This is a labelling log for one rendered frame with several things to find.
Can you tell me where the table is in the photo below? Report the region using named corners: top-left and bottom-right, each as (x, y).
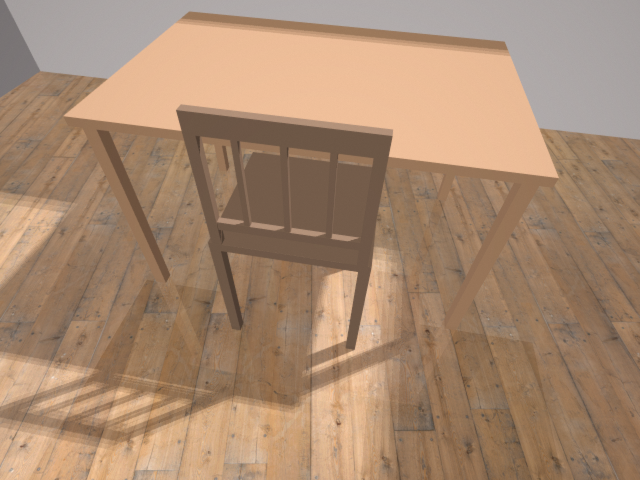
top-left (63, 11), bottom-right (559, 330)

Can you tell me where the chair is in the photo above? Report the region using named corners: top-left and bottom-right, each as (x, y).
top-left (176, 104), bottom-right (393, 350)

